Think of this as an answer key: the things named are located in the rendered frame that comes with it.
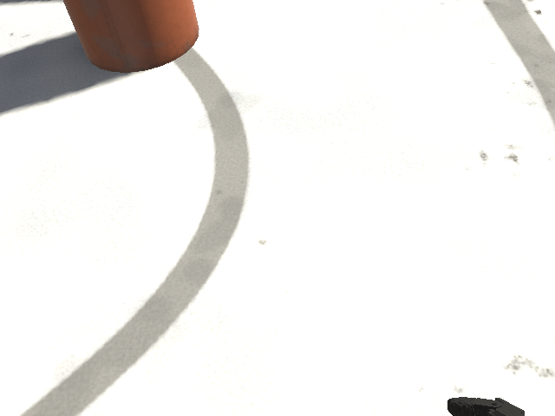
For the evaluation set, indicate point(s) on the right robot hand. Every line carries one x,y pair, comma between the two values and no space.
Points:
464,406

